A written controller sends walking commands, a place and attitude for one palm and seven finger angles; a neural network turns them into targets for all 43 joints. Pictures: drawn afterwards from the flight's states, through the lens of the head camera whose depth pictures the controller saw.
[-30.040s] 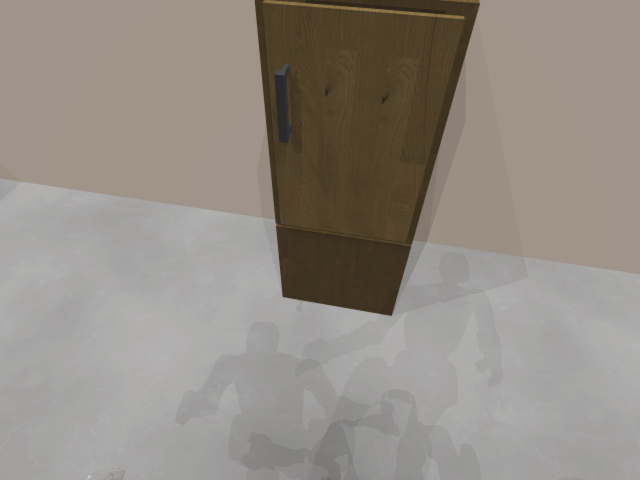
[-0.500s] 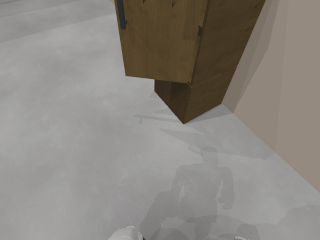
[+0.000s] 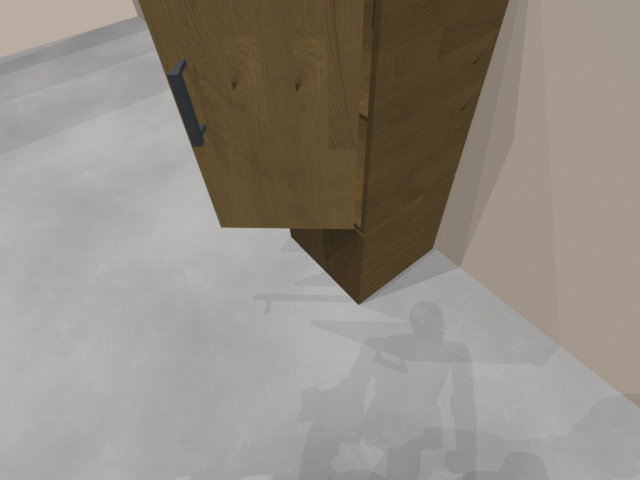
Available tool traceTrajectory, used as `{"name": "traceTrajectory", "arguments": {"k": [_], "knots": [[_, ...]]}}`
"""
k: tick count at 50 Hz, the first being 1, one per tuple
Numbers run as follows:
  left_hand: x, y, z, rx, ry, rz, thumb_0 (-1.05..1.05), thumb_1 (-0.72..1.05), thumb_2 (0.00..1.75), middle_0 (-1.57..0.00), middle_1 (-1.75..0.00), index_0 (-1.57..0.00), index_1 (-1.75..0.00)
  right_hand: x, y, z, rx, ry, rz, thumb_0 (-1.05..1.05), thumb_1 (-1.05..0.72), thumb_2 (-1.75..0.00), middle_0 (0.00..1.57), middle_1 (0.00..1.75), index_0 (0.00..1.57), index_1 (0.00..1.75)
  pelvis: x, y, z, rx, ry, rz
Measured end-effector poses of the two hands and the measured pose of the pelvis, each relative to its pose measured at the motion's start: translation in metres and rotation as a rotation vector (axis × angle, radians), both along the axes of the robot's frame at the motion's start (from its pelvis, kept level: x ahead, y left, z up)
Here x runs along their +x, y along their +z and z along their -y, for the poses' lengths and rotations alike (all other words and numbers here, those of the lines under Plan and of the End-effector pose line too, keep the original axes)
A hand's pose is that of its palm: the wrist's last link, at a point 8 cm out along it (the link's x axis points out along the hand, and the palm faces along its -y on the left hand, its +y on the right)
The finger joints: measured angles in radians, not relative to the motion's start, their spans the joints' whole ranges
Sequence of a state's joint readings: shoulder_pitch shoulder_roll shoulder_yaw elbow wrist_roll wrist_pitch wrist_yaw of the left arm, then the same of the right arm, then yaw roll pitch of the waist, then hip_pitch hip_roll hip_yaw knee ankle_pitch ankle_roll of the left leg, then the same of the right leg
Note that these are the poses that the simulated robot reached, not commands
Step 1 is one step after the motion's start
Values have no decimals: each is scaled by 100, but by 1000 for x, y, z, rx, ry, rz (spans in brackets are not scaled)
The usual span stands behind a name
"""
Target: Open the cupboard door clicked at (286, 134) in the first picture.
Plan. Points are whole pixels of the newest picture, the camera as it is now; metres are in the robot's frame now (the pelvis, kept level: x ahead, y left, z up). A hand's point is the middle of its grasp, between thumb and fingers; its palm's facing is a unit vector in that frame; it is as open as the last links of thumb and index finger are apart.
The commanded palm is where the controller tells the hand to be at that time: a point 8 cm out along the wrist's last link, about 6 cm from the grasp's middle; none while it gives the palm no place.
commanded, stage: take the last steps up to it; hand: left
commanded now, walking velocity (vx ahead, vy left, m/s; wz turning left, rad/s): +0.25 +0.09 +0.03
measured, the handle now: (189, 104) +0.75 +0.29 +0.06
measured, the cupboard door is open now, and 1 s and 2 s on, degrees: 49 49 49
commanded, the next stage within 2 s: come to a stop and stand still in 0.20 s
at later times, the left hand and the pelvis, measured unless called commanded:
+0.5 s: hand (165, 468) +0.16 +0.25 -0.18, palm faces +0.05 -0.99 -0.16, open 7.4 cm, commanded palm none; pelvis +0.15 +0.09 +0.00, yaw -1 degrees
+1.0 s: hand (215, 418) +0.23 +0.19 -0.17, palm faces -0.03 -0.97 -0.24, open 7.3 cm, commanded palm none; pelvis +0.15 +0.01 +0.00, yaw -2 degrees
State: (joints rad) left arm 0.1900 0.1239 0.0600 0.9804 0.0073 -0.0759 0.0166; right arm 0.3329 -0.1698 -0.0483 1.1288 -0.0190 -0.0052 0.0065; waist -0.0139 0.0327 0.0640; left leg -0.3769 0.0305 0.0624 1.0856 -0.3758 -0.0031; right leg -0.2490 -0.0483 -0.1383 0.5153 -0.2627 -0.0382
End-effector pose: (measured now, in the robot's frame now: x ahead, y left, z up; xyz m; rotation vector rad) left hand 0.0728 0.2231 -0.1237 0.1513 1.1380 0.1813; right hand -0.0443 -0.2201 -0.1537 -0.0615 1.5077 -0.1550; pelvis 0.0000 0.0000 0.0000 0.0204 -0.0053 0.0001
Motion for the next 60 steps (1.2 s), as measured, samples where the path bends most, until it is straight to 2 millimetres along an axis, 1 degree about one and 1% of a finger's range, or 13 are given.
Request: {"name": "traceTrajectory", "arguments": {"k": [6,12,15,18,22,25,28,33,38,42,48,53,60], "knots": [[-23,-1,-23,8,48,-159,-2,95,90,-20,-30,-20,-30,97,14,-4,-22,49,122,1,-91,-90,20,29,20,30,42,9,-11,-8,18,-19],[-40,-19,-39,-63,112,-319,-1,93,90,-20,-30,-20,-30,198,19,-27,-60,133,241,1,-92,-90,20,29,20,30,89,1,-42,-24,26,-11],[-35,-37,-52,-96,123,-382,0,92,90,-20,-30,-20,-30,239,15,-44,-95,156,314,1,-91,-90,20,29,20,30,113,-13,-62,-34,18,-4],[-9,-41,-64,-94,98,-392,0,91,90,-20,-30,-19,-30,257,18,-59,-110,146,337,0,-91,-90,20,29,20,30,128,-13,-73,-23,-2,0],[45,-35,-75,-82,67,-316,0,91,90,-19,-30,-19,-30,263,21,-78,-109,118,307,0,-92,-90,20,29,20,30,144,-4,-83,-18,-13,-5],[84,-31,-80,-72,36,-257,0,91,90,-19,-30,-19,-30,265,23,-78,-122,90,281,-1,-94,-89,20,29,20,30,151,-1,-86,-23,-24,-9],[115,-27,-89,-39,10,-218,0,92,90,-19,-30,-19,-30,262,23,-74,-129,62,256,-1,-94,-89,21,29,20,30,155,0,-84,-29,-36,-13],[154,-18,-93,10,-24,-152,0,92,90,-19,-30,-19,-30,244,20,-58,-131,24,205,0,-92,-89,21,29,20,30,157,1,-74,-40,-45,-23],[177,-8,-78,49,-63,-100,0,92,90,-19,-30,-19,-30,218,10,-36,-108,-11,146,0,-91,-89,21,29,20,30,155,-1,-54,-36,-45,-34],[179,-7,-54,75,-89,-69,0,91,90,-19,-30,-19,-30,197,-4,-14,-74,-49,106,0,-91,-90,20,29,20,30,154,-8,-32,-10,-46,-36],[159,-7,-16,32,-92,-105,0,91,90,-19,-30,-19,-30,184,-1,2,-66,-60,68,1,-91,-90,20,29,20,30,153,-2,-16,-5,-37,-11],[144,-19,-9,-1,-47,-118,-1,94,90,-20,-30,-20,-30,184,-1,1,-71,-26,73,1,-91,-90,20,29,20,30,152,-6,-9,-28,-21,4],[110,-17,-6,-11,-1,-182,-1,95,90,-20,-30,-20,-30,186,6,-4,-52,14,75,1,-92,-90,20,29,20,30,150,2,-1,-17,-25,12]]}}
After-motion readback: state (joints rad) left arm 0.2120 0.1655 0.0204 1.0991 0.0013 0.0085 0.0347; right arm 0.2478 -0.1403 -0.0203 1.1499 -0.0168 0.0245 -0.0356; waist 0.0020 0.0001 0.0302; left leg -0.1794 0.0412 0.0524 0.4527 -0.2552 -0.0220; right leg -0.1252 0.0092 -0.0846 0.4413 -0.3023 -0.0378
